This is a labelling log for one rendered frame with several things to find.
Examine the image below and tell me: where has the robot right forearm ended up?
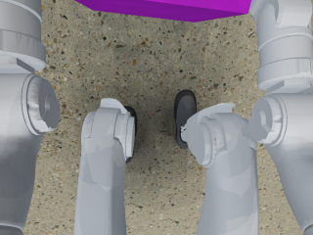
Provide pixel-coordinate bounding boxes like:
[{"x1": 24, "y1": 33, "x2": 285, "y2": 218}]
[{"x1": 249, "y1": 0, "x2": 313, "y2": 94}]

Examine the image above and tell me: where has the left robot shin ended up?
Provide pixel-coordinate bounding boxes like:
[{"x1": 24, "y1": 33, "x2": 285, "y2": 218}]
[{"x1": 81, "y1": 98, "x2": 129, "y2": 159}]

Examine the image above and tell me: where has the robot left upper arm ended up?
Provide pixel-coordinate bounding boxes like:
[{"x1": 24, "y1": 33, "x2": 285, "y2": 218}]
[{"x1": 0, "y1": 73, "x2": 61, "y2": 235}]

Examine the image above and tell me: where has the robot left forearm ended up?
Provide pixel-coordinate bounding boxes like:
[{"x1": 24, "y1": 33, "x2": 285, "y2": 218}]
[{"x1": 0, "y1": 0, "x2": 47, "y2": 73}]

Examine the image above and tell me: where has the right robot foot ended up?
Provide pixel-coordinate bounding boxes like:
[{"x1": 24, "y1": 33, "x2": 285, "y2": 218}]
[{"x1": 174, "y1": 89, "x2": 197, "y2": 149}]

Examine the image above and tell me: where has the carton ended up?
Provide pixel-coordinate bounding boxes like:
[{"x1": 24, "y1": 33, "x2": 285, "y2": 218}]
[{"x1": 74, "y1": 0, "x2": 251, "y2": 23}]

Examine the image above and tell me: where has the robot right upper arm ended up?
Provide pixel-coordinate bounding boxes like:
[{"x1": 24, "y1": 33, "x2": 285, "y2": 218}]
[{"x1": 248, "y1": 93, "x2": 313, "y2": 235}]

